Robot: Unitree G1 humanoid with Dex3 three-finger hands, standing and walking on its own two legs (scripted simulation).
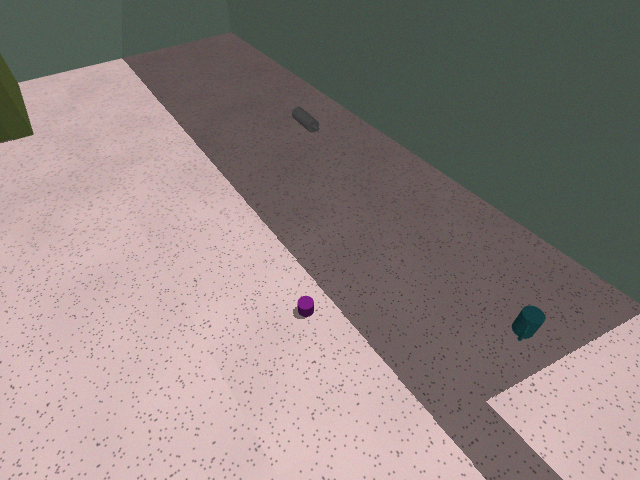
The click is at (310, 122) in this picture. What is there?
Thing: lying bottle
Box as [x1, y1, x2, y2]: [292, 107, 318, 132]
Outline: 292,111 292,116 309,131 312,132 318,130 318,122 300,107 296,107
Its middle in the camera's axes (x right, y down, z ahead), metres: -0.07 -0.73 +2.32
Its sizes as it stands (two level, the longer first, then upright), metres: 0.232 0.079 0.079
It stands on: the floor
